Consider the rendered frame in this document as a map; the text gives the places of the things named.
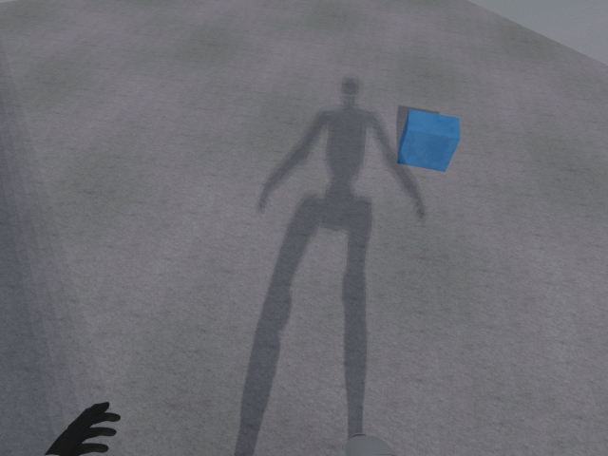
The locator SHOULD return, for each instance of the carton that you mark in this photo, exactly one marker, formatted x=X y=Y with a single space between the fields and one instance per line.
x=428 y=140

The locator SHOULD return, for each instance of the robot left hand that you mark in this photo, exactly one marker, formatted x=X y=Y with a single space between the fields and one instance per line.
x=69 y=443

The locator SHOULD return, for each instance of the right robot thigh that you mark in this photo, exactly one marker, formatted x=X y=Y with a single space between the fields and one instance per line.
x=366 y=445

